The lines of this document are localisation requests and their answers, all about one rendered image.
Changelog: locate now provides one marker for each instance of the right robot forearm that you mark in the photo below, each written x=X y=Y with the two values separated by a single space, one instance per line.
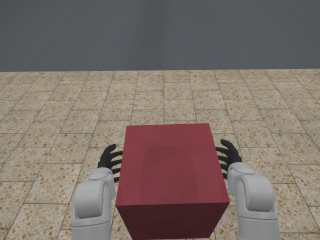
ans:
x=256 y=206

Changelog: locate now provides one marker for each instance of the carton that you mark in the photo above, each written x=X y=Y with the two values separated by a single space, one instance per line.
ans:
x=171 y=184

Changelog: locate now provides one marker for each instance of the left robot forearm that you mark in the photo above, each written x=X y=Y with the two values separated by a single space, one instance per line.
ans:
x=91 y=206

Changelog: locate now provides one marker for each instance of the right robot hand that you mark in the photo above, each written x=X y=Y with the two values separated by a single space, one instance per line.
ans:
x=231 y=153

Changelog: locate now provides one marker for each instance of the left robot hand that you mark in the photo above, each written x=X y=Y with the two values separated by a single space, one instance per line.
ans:
x=107 y=156

